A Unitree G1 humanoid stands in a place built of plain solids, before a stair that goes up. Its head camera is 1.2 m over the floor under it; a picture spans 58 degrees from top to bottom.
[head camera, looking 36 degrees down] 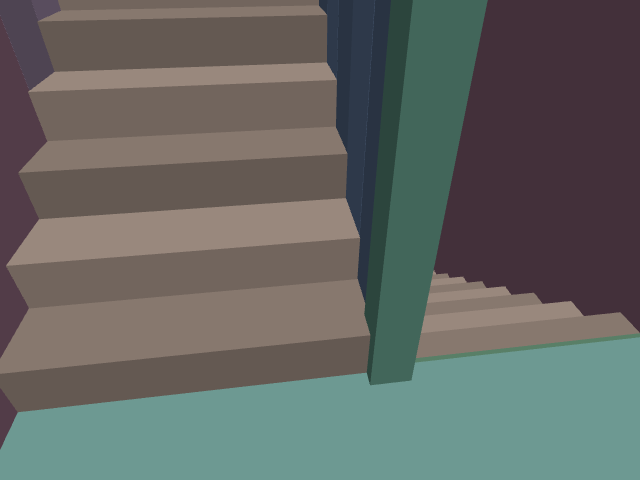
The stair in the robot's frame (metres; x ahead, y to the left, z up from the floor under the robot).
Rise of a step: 0.18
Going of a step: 0.26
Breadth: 1.10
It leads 8 degrees to the left of straight ahead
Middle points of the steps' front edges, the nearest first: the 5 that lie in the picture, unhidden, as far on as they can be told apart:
0.83 0.38 0.18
1.09 0.41 0.36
1.35 0.45 0.55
1.61 0.48 0.73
1.86 0.51 0.91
